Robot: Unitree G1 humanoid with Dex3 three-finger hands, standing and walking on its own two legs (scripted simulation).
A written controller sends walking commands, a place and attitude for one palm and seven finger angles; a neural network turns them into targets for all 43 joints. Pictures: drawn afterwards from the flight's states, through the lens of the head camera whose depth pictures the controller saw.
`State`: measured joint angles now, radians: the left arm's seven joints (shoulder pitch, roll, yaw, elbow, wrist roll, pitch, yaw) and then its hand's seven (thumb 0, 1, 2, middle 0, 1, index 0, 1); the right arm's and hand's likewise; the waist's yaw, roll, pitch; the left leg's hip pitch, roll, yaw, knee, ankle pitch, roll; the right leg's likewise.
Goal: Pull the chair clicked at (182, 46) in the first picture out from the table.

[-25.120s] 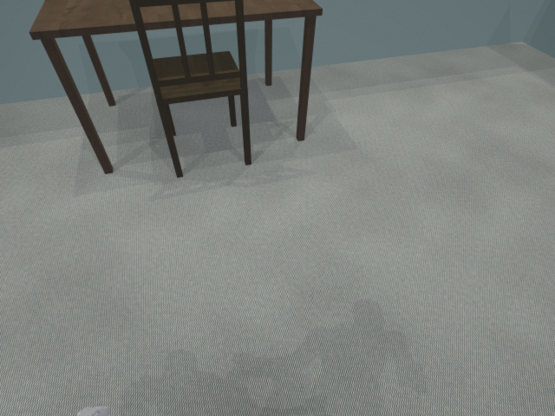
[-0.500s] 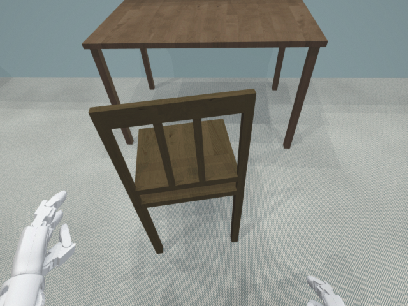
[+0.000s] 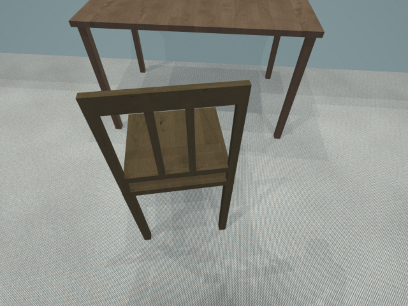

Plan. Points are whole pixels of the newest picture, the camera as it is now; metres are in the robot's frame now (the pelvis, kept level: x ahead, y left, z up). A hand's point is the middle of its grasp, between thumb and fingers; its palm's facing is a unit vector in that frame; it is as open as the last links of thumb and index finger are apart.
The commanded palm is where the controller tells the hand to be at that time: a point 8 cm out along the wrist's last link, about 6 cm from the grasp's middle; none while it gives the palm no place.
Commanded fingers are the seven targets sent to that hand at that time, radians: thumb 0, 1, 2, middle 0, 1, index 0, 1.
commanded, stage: let the arm hang, fingers relaxed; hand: left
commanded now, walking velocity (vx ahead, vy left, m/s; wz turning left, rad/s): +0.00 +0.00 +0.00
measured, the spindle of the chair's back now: (156, 145) +0.55 +0.18 -0.08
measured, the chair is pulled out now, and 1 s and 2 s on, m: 0.59 0.59 0.59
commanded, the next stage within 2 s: look to check the result in 0.50 s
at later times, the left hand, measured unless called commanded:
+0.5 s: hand out of the picture +0.00 +0.15 -0.18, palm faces +0.02 -0.99 -0.16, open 7.3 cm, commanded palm none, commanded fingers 0.00 0.90 0.90 -0.20 -0.30 -0.20 -0.30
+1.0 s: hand out of the picture +0.00 +0.15 -0.17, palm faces +0.02 -0.99 -0.16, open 7.4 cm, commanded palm none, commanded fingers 0.00 0.90 0.90 -0.20 -0.30 -0.20 -0.30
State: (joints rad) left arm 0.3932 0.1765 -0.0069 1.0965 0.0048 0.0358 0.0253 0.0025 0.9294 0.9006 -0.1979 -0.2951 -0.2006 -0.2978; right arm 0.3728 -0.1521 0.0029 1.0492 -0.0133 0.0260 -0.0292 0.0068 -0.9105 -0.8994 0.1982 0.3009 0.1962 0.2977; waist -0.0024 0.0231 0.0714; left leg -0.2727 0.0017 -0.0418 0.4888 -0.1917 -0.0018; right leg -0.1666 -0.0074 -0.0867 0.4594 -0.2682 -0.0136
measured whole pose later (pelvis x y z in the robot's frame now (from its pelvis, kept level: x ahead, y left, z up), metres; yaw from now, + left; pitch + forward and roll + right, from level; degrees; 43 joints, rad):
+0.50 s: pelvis +0.01 -0.01 +0.00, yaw -1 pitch -2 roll +0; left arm 0.32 0.12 0.00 1.08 0.00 0.01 0.04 0.01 0.92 0.90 -0.20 -0.30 -0.20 -0.30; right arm 0.34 -0.10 0.00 1.08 -0.01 0.00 -0.04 0.01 -0.91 -0.90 0.20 0.30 0.20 0.30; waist -0.01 0.01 0.06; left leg -0.25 0.01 -0.03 0.48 -0.20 -0.01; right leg -0.15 0.00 -0.07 0.46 -0.28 -0.02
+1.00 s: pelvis +0.01 -0.01 +0.00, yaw -1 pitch -2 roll +0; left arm 0.32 0.11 0.00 1.09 0.00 0.01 0.04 0.01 0.91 0.90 -0.20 -0.29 -0.20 -0.30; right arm 0.32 -0.11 0.00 1.09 -0.01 0.00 -0.04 0.00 -0.91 -0.90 0.20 0.30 0.20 0.30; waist -0.01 0.01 0.06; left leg -0.22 0.01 -0.02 0.45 -0.19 -0.01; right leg -0.14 0.00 -0.07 0.44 -0.27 -0.02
